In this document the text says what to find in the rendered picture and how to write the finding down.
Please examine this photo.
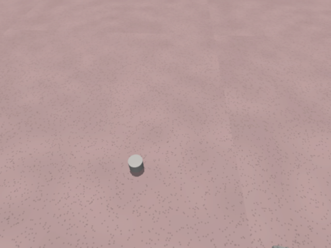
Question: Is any tin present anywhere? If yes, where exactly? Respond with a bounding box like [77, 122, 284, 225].
[128, 154, 144, 173]

